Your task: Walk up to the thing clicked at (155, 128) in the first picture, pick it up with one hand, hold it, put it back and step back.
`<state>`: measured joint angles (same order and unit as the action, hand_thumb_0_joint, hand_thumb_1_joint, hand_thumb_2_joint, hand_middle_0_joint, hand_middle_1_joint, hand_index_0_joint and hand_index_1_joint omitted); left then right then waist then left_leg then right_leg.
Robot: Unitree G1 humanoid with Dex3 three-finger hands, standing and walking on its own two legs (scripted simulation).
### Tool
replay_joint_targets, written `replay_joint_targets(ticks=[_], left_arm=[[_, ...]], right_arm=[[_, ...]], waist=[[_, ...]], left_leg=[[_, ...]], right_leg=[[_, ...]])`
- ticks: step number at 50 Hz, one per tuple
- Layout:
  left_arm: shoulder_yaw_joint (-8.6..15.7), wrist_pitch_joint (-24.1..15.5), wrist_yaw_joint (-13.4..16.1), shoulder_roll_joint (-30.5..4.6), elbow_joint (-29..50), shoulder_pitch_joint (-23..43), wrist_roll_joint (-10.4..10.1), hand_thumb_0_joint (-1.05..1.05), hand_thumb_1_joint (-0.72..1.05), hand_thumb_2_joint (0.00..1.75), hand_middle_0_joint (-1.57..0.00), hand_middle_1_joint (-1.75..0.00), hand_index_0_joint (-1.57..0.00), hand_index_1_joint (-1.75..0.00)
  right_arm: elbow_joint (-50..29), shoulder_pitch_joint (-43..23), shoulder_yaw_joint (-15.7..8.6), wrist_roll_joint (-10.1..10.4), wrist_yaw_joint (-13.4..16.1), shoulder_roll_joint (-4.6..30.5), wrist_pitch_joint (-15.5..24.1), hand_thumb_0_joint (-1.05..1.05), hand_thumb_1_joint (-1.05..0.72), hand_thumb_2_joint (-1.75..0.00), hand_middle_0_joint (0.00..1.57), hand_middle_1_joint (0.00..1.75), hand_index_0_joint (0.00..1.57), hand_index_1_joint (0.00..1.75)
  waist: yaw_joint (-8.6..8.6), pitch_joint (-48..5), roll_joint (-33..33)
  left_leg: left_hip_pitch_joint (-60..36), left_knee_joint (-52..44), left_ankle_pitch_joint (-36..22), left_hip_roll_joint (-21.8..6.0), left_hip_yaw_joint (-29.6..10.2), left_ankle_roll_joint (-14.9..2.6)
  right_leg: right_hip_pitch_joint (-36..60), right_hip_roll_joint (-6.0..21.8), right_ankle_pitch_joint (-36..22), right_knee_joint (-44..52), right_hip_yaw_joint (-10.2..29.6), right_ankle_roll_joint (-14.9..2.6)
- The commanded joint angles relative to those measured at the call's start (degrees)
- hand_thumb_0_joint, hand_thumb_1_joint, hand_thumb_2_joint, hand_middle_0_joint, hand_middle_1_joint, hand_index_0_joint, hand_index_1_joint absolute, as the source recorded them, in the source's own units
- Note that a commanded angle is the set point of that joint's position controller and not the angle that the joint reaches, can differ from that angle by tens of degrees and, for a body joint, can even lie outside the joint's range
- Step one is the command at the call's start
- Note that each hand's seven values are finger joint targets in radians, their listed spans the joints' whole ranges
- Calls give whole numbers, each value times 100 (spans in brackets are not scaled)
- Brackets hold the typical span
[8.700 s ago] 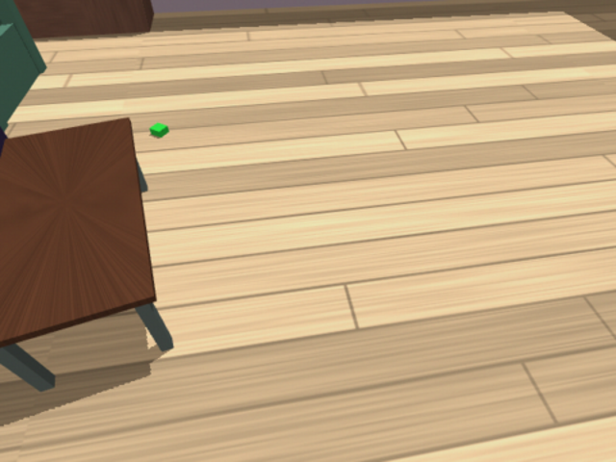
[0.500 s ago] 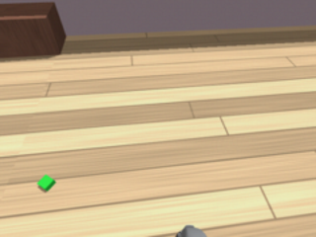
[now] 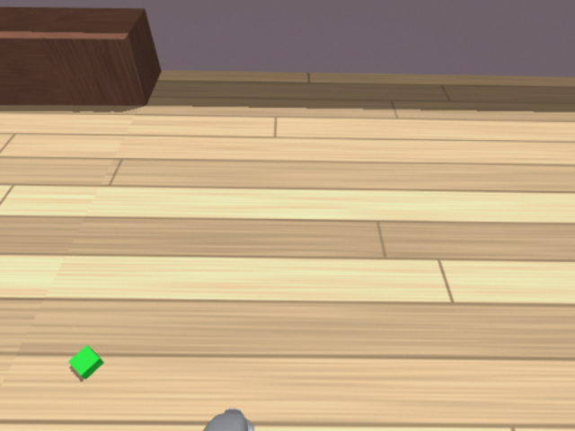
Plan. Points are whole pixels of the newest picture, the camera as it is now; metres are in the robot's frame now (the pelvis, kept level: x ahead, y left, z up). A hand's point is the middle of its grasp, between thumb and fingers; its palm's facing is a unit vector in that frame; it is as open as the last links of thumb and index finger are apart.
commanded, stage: walk up
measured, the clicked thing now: (86, 362) +0.44 +0.68 -0.75
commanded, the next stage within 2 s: none
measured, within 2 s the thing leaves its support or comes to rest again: neither
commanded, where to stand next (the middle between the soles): +0.38 +0.00 m, yaw -2 degrees
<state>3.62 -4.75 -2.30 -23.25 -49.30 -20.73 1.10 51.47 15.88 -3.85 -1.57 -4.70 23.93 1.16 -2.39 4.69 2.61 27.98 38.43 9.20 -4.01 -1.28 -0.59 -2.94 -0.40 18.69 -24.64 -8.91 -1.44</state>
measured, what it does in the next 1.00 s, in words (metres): walks ahead: left foot, then right foot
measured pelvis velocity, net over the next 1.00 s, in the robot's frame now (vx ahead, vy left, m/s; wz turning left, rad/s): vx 0.29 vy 0.00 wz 0.01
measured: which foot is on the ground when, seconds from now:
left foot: up 0.00-0.04, down 0.06-0.56, up 0.58-0.98, down 1.00-1.00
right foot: down 0.00-0.10, up 0.12-0.52, down 0.54-1.00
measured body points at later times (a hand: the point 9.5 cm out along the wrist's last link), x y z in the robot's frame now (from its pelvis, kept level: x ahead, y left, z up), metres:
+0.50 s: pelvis +0.17 +0.01 +0.00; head +0.18 +0.00 +0.45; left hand +0.23 +0.33 -0.11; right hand +0.21 -0.32 -0.11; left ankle +0.15 +0.13 -0.73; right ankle +0.28 -0.14 -0.72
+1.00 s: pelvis +0.29 +0.00 -0.01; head +0.32 +0.00 +0.44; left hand +0.33 +0.32 -0.12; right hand +0.37 -0.32 -0.13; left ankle +0.39 +0.12 -0.74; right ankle +0.28 -0.13 -0.73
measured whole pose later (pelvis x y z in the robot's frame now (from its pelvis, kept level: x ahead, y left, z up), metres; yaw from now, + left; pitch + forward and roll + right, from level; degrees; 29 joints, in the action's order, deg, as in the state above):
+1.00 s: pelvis +0.29 +0.00 -0.01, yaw +1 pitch -4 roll -2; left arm 1.0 -3.3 0.0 -22.4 -49.1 -17.5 0.2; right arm 52.2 13.6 -3.1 -1.2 -2.0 23.1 0.7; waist -1.6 6.7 2.3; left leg 21.5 33.8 8.0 -2.3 -0.4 -0.9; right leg -11.3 2.1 19.9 -35.1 -6.0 0.4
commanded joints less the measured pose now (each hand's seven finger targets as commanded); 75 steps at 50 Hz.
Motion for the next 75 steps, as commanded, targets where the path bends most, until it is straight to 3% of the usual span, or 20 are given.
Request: replay_joint_targets(ticks=[1,3,4,5,6,11,20,26,27,28,29,30,35,45,49,51,53,64,66,75], left_arm=[[461,-109,111,-1605,520,275,-34,0,90,90,-20,-30,-20,-30],[311,-62,109,-1302,507,47,-52,0,90,90,-20,-30,-20,-30],[181,-31,113,-956,517,-263,-122,0,90,90,-20,-30,-20,-30],[127,-5,94,-652,542,-413,-137,0,90,90,-20,-30,-20,-30],[262,70,171,-1301,449,-320,-117,0,90,90,-20,-30,-20,-30],[203,138,59,-1186,155,-329,-163,0,90,90,-20,-30,-20,-30],[270,97,-141,-1097,317,524,-43,0,90,90,-20,-30,-20,-30],[355,-84,-46,-1196,-78,-214,-9,0,90,90,-20,-30,-20,-30],[440,-148,31,-1395,-206,-703,2,0,90,90,-20,-30,-20,-30],[568,-201,111,-1831,-164,-1034,38,0,90,90,-20,-30,-20,-30],[550,-217,154,-2005,-2,-780,-22,0,90,90,-20,-30,-20,-30],[543,-172,146,-2083,54,-503,-100,0,90,90,-20,-30,-20,-30],[348,-190,226,-1513,223,25,-140,0,90,90,-20,-30,-20,-30],[215,-70,336,-1293,409,229,-60,0,90,90,-20,-30,-20,-30],[102,89,366,-1195,405,463,-168,0,90,90,-20,-30,-20,-30],[-55,173,350,-687,361,137,-305,0,90,90,-20,-30,-20,-30],[-11,367,424,-1024,11,-20,-246,0,90,90,-20,-30,-20,-30],[61,222,381,-1044,-809,140,4,0,90,90,-20,-30,-20,-30],[30,233,323,-1246,-635,915,44,0,90,90,-20,-30,-20,-30],[-124,94,287,-1070,-858,1211,-46,0,90,90,-20,-30,-20,-30]], right_arm=[[-631,-255,-265,34,49,971,283,0,-90,-90,20,30,20,30],[-324,684,-402,-22,138,1246,356,0,-90,-90,20,30,20,30],[-277,1223,-533,-105,219,1575,390,0,-90,-90,20,30,20,30],[-454,1184,-583,-72,298,1924,403,0,-90,-90,20,30,20,30],[-551,1013,-606,137,296,2021,396,0,-90,-90,20,30,20,30],[-656,341,-326,208,356,1358,457,0,-90,-90,20,30,20,30],[-836,289,-414,103,277,1557,442,0,-90,-90,20,30,20,30],[-1003,-93,-304,100,244,1291,316,0,-90,-90,20,30,20,30],[-971,182,-191,102,248,991,309,0,-90,-90,20,30,20,30],[-1032,423,-54,122,242,624,328,0,-90,-90,20,30,20,30],[-903,658,-61,128,268,707,246,0,-90,-90,20,30,20,30],[-802,514,-210,88,342,1241,180,0,-90,-90,20,30,20,30],[-418,644,-199,184,258,1050,63,0,-90,-90,20,30,20,30],[-402,-98,-108,88,282,644,43,0,-90,-90,20,30,20,30],[-126,171,-185,42,394,876,118,0,-90,-90,20,30,20,30],[-249,93,-283,-16,475,1466,182,0,-90,-90,20,30,20,30],[-275,-399,-263,119,489,1489,123,0,-90,-90,20,30,20,30],[-266,-1192,-30,123,403,891,-120,0,-90,-90,20,30,20,30],[-65,-1172,-59,159,386,907,-143,0,-90,-90,20,30,20,30],[429,-1307,41,145,352,858,-3,0,-90,-90,20,30,20,30]], waist=[[148,-119,-738],[582,-691,180],[754,-1088,1142],[640,-975,1717],[680,-981,967],[259,-42,410],[459,160,710],[-84,-285,-84],[-297,-692,-850],[-364,-891,-2066],[-187,-563,-1802],[-166,-429,-1469],[190,-142,-1198],[51,-245,-1224],[345,-604,-552],[238,-970,995],[163,-857,943],[47,-582,131],[333,-8,-296],[332,-401,-525]], left_leg=[[-776,-627,0,-78,264,-201],[-2464,-982,86,283,357,-389],[-3333,-1348,1085,-413,-842,-730],[-3845,-1801,1508,-1608,-3220,-1139],[-3502,-2275,1899,-2082,-4024,-1674],[-1637,-2243,-298,-1077,-1025,-992],[-1433,-2637,1597,-1048,-671,-1239],[-778,-1144,1207,-790,-233,-881],[-529,108,900,-446,112,-708],[212,1673,1394,232,609,-422],[990,2308,1981,703,221,-142],[901,2618,2019,326,-98,-172],[271,2244,914,161,-409,-83],[-775,32,98,150,139,108],[-1939,-1082,-913,311,185,-242],[-2441,-1563,-1932,-1211,-1979,-826],[-1567,-1846,-163,-1514,-2321,-1359],[-474,-1591,2193,-543,-911,-418],[-1278,-1516,2242,-203,-764,-157],[-1904,-1601,1057,-230,-578,-178]], right_leg=[[-478,1763,-1421,348,1062,-879],[-1036,1104,-2092,-1531,472,-588],[-1941,643,-1404,-3091,207,-329],[-3376,-217,1250,-4041,480,-79],[-3457,66,1415,-4487,977,-179],[-2638,519,47,-3789,1377,-82],[-2514,663,-672,-1626,794,159],[-489,318,-885,-603,584,38],[365,411,-458,-280,911,-30],[806,1489,596,616,2741,-364],[765,2348,744,1191,4401,-636],[330,2560,714,1125,4600,-1006],[-550,1499,-1320,945,2074,-592],[-866,1467,-3802,45,849,-903],[-1326,1175,-2636,-1234,816,-506],[-2040,99,231,-2389,640,1],[-1602,320,1693,-2862,1060,-38],[-572,355,88,-63,1137,-75],[-2254,760,1955,435,1946,-280],[-1671,817,464,789,1787,-119]])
